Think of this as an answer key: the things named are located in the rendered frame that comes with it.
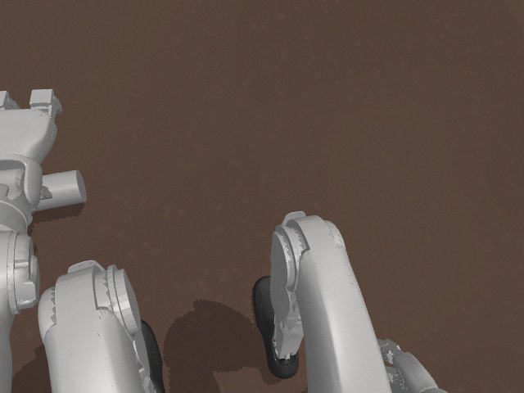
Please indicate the right robot hand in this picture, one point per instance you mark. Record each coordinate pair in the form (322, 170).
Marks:
(408, 374)

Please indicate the left robot arm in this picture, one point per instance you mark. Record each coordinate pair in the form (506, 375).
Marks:
(20, 192)

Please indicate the left robot hand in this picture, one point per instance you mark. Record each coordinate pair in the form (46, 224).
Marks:
(29, 132)

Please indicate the can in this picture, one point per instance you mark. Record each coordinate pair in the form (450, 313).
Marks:
(67, 188)

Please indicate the right robot foot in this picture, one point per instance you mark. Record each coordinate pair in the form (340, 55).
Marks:
(264, 315)

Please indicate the left robot foot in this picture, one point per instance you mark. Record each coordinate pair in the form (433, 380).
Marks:
(154, 358)

